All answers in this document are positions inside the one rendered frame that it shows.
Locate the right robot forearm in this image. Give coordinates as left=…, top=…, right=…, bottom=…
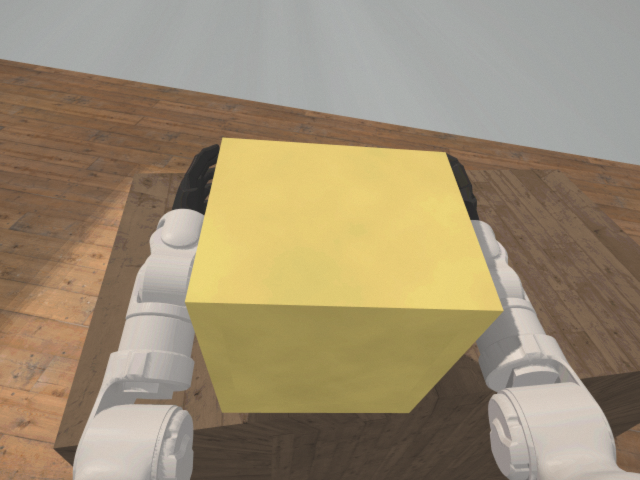
left=471, top=220, right=616, bottom=462

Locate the left robot forearm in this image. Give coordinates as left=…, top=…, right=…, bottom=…
left=73, top=209, right=204, bottom=480

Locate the right robot hand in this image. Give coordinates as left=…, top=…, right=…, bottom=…
left=446, top=153, right=480, bottom=221

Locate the pedestal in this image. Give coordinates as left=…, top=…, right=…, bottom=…
left=53, top=169, right=640, bottom=480

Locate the robot left upper arm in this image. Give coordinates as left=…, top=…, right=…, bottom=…
left=75, top=404, right=193, bottom=480

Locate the carton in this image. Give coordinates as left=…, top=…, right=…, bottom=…
left=185, top=137, right=504, bottom=413

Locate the robot right upper arm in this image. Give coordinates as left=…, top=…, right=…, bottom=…
left=488, top=382, right=640, bottom=480

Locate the left robot hand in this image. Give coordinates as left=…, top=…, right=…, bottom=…
left=171, top=144, right=220, bottom=215

